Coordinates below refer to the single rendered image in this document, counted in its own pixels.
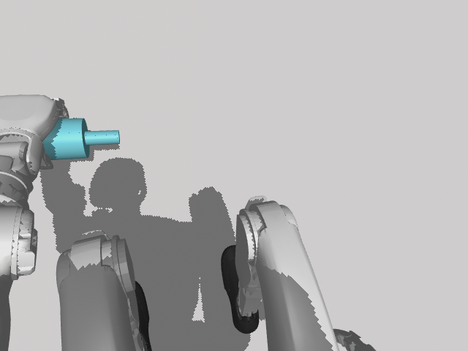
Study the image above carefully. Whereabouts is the bottle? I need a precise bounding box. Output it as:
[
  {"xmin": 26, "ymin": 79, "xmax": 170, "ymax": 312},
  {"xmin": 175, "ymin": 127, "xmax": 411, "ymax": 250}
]
[{"xmin": 42, "ymin": 118, "xmax": 120, "ymax": 160}]

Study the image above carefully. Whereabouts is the left robot foot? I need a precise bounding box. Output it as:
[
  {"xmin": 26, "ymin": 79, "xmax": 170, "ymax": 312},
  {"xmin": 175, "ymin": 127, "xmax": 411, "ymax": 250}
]
[{"xmin": 135, "ymin": 281, "xmax": 152, "ymax": 351}]

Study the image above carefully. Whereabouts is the right robot foot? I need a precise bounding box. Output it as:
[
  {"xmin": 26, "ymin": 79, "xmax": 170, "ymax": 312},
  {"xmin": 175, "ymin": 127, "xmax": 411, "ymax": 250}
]
[{"xmin": 221, "ymin": 245, "xmax": 259, "ymax": 333}]

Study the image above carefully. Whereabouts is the left robot arm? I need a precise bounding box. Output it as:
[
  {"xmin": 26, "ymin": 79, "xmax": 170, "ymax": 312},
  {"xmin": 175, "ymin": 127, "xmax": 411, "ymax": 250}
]
[{"xmin": 0, "ymin": 129, "xmax": 44, "ymax": 351}]

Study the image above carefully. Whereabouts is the right robot hand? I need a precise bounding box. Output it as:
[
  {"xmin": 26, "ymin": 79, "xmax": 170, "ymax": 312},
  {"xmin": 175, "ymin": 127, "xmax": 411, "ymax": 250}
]
[{"xmin": 333, "ymin": 329, "xmax": 376, "ymax": 351}]

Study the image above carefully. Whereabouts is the left robot hand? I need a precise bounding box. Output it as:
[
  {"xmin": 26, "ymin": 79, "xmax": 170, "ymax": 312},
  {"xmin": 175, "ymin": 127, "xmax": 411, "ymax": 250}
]
[{"xmin": 0, "ymin": 95, "xmax": 69, "ymax": 170}]

